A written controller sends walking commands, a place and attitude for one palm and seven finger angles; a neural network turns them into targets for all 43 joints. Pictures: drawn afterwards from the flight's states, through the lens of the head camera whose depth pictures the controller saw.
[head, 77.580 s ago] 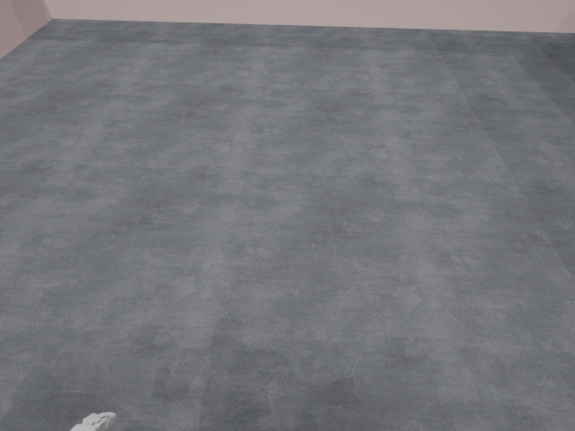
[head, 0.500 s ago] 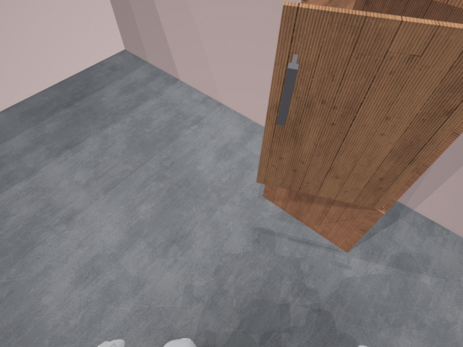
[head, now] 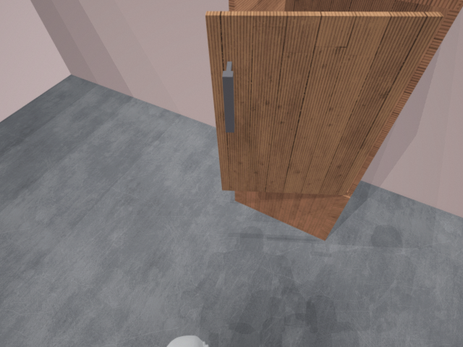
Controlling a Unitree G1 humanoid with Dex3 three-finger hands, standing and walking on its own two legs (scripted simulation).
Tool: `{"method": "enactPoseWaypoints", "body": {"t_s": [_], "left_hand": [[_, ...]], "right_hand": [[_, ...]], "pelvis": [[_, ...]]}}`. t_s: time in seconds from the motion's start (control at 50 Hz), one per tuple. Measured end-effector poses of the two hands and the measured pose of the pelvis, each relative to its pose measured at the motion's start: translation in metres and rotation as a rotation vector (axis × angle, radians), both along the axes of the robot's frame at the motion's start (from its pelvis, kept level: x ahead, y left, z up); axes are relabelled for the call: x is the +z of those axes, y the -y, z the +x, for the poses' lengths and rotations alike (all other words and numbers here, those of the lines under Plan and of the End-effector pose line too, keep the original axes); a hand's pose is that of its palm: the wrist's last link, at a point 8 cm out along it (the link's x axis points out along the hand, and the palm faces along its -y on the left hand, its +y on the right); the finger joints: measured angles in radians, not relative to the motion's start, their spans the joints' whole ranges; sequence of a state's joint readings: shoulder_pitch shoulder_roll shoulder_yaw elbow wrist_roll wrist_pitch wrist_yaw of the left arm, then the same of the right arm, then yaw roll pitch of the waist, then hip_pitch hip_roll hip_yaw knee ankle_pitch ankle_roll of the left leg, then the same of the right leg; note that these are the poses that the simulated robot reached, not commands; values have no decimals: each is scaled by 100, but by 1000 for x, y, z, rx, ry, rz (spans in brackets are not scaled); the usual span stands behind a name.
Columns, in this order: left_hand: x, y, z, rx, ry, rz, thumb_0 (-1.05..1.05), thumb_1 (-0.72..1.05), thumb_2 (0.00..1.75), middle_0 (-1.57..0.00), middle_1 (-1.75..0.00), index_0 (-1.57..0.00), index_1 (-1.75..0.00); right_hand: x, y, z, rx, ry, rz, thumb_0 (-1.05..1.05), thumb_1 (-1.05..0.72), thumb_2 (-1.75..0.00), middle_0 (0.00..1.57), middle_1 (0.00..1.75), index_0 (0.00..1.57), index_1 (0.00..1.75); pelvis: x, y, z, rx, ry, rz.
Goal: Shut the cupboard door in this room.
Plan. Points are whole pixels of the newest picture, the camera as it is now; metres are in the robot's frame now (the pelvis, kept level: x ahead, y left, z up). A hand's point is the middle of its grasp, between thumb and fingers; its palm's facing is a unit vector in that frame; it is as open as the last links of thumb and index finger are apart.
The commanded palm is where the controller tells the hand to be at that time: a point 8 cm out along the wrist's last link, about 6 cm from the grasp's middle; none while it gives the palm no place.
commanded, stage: take the last steps up to it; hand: left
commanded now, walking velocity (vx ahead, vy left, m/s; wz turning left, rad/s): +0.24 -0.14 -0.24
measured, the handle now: (229, 98) +0.61 +0.04 +0.06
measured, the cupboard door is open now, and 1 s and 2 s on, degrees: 25 25 25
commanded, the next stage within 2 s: come to a stop and stand still in 0.44 s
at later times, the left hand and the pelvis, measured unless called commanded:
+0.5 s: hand (182, 294) +0.24 +0.13 -0.17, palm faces -0.20 -0.97 -0.15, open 7.4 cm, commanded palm none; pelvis +0.11 -0.04 +0.00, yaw -8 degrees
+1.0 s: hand (193, 288) +0.26 +0.11 -0.19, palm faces -0.04 -0.98 -0.20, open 7.3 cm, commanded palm none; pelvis +0.17 -0.07 -0.01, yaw -6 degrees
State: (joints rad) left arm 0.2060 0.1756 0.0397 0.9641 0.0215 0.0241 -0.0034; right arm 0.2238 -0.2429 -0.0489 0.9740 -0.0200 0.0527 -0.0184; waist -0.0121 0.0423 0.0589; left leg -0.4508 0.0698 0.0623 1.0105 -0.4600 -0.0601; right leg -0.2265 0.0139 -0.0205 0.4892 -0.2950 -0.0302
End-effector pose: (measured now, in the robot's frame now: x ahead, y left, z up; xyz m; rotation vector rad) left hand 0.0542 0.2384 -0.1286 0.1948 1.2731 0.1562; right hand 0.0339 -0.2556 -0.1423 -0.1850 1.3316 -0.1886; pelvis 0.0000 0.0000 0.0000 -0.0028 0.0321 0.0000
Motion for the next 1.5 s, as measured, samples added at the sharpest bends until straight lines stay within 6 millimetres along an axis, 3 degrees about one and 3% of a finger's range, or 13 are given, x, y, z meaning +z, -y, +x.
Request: {"method": "enactPoseWaypoints", "body": {"t_s": [0.14,0.22,0.36,0.48,0.56,0.6,0.74,0.88,0.98,1.08,1.18,1.36,1.5], "left_hand": [[-24,-4,5,11,-49,-73,1,90,90,-20,-30,-20,-30],[-32,-7,24,-42,-97,-92,1,91,90,-20,-30,-20,-30],[-17,7,102,-111,-26,-98,1,91,90,-20,-30,-20,-30],[-15,48,178,-206,24,-86,1,91,90,-20,-30,-20,-30],[-21,84,226,-246,85,-63,1,91,90,-20,-30,-20,-30],[-21,99,236,-239,111,-50,1,91,90,-20,-30,-20,-30],[-10,126,228,-182,52,-34,0,92,90,-20,-30,-20,-30],[-12,110,219,-109,47,-25,0,92,90,-21,-30,-20,-30],[-26,85,205,-60,24,-31,0,91,90,-20,-30,-20,-30],[-24,68,184,-35,-32,-18,1,91,90,-20,-30,-20,-30],[-17,63,161,-35,-75,-8,1,91,90,-20,-30,-20,-30],[-12,84,127,-112,-89,17,1,91,90,-20,-30,-20,-30],[-9,96,130,-152,-39,3,1,91,90,-20,-30,-20,-30]], "right_hand": [[13,-11,26,7,67,-44,1,-90,-90,20,29,20,30],[21,-16,25,-28,86,-69,1,-90,-90,20,29,20,30],[33,-15,-7,-112,-55,-59,1,-90,-90,21,29,20,30],[24,0,-30,-215,-189,-11,1,-90,-90,21,29,20,30],[3,24,-28,-261,-264,31,1,-90,-90,21,29,20,30],[-6,38,-15,-264,-283,41,1,-90,-90,21,29,20,30],[-6,75,91,-194,-98,25,1,-90,-90,20,29,20,30],[5,77,189,-85,94,17,1,-91,-90,20,29,19,30],[13,65,224,-25,188,-15,0,-90,-90,20,29,20,30],[23,53,223,10,188,-32,0,-90,-90,20,29,20,30],[22,47,205,-10,165,-13,1,-90,-90,20,29,20,30],[0,55,145,-96,108,57,1,-90,-90,20,29,20,30],[-7,61,98,-130,57,60,1,-90,-90,20,29,20,30]], "pelvis": [[-6,-10,25,-31,-7,-20],[-6,-10,41,-70,0,-18],[8,4,73,-109,2,-39],[3,34,105,-141,3,-30],[-15,66,133,-142,4,-7],[-18,76,141,-145,9,-15],[-3,92,162,-132,9,-3],[-2,89,170,-117,12,-9],[-10,76,174,-105,18,-21],[-3,69,171,-112,29,-11],[2,68,166,-118,30,-12],[-3,77,148,-139,39,-6],[-5,81,140,-135,56,1]]}}
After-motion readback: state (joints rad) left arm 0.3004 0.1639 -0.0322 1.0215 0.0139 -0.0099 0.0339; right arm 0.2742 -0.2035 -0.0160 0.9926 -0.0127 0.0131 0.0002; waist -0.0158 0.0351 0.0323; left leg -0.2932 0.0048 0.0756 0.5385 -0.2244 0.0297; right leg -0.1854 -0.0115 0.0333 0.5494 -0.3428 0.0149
